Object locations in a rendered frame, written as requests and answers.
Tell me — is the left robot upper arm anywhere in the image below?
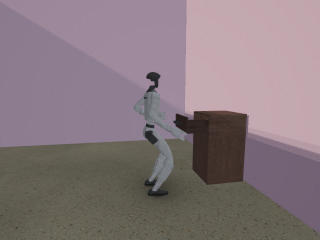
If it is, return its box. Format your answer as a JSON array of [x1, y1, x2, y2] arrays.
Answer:
[[133, 94, 145, 112]]

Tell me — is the handle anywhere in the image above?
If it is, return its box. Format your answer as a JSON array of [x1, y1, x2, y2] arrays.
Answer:
[[173, 120, 182, 125]]

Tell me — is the left robot foot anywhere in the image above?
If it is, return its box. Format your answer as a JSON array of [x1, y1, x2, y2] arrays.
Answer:
[[144, 179, 157, 186]]

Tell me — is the drawer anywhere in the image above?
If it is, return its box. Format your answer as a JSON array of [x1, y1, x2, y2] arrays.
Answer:
[[175, 113, 209, 134]]

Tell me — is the right robot upper arm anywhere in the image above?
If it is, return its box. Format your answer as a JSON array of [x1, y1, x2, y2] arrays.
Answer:
[[148, 92, 160, 120]]

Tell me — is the left robot forearm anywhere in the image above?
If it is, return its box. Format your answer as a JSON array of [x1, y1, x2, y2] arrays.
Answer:
[[138, 108, 145, 115]]

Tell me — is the right robot hand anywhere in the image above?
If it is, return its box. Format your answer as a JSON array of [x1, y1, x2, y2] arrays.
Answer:
[[171, 127, 187, 141]]

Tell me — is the cabinet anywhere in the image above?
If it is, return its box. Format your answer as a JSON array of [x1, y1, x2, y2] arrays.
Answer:
[[192, 110, 247, 185]]

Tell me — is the right robot forearm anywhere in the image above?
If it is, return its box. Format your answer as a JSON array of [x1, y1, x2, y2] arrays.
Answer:
[[150, 112, 173, 132]]

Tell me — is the left robot hand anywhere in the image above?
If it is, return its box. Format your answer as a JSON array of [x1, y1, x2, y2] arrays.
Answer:
[[158, 111, 166, 120]]

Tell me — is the robot head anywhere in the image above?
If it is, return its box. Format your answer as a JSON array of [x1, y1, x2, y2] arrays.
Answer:
[[146, 72, 161, 93]]

